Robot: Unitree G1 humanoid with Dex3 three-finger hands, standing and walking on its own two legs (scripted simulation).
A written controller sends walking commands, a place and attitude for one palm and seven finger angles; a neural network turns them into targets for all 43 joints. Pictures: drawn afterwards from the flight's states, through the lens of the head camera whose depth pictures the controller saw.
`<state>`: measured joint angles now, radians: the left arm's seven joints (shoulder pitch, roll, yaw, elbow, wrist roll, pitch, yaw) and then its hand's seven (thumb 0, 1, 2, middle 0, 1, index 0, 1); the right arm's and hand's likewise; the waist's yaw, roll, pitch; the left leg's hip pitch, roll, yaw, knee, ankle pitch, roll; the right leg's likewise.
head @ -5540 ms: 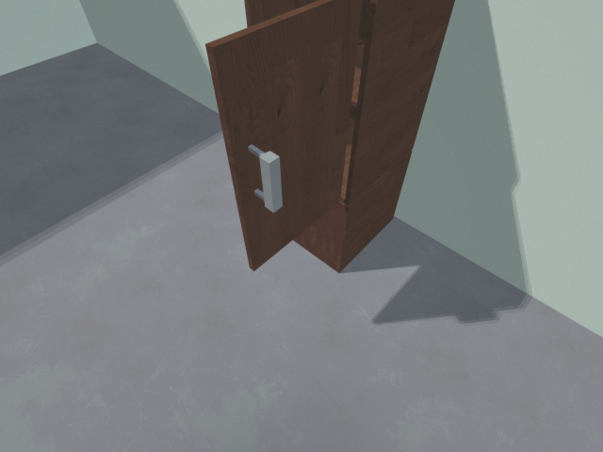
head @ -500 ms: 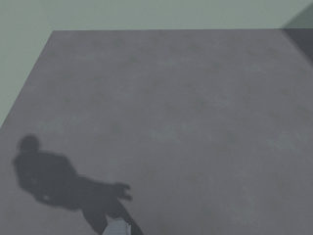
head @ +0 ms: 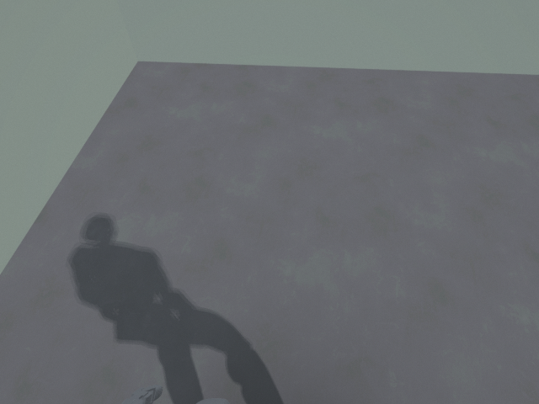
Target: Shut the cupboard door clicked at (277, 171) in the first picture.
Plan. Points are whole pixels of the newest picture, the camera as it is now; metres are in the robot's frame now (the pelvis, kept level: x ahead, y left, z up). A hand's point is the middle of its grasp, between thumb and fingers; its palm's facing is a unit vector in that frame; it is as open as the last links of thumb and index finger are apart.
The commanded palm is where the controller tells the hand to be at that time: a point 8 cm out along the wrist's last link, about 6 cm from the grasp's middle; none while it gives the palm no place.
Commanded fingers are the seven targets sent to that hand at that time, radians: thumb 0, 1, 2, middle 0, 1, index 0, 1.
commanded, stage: walk to a spot facing it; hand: left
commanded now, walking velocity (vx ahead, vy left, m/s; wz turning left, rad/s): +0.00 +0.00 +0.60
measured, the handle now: out of the picture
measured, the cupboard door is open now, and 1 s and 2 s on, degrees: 88 88 88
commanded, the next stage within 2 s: none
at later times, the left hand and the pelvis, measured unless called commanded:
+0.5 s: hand out of the picture +0.08 +0.22 -0.16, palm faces +0.31 -0.91 -0.29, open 7.4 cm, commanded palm none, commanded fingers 0.00 0.90 0.90 -0.20 -0.30 -0.20 -0.30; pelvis +0.06 -0.03 +0.00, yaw +18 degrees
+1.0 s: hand out of the picture -0.01 +0.14 -0.19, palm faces +0.62 -0.75 -0.23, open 7.4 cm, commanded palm none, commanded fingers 0.00 0.90 0.90 -0.20 -0.30 -0.20 -0.30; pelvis +0.08 -0.05 -0.01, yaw +38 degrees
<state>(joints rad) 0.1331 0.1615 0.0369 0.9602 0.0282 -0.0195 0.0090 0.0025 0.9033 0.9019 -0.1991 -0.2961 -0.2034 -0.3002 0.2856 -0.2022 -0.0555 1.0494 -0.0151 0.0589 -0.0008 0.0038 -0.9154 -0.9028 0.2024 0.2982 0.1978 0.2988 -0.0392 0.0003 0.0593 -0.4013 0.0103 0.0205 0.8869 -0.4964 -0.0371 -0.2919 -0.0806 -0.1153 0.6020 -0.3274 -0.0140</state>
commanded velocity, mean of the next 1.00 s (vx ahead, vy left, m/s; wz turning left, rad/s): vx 0.00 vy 0.00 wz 0.60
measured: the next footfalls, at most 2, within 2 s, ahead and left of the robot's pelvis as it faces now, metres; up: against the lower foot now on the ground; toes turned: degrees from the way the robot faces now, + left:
left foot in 0.24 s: +0.10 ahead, +0.13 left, +0.00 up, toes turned +19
right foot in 0.56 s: +0.16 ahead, -0.15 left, +0.00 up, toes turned +18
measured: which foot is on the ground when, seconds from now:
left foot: up 0.00-0.22, down 0.24-0.56, up 0.58-0.90, down 0.92-1.00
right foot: down 0.00-0.24, up 0.26-0.54, down 0.56-0.92, up 0.94-1.00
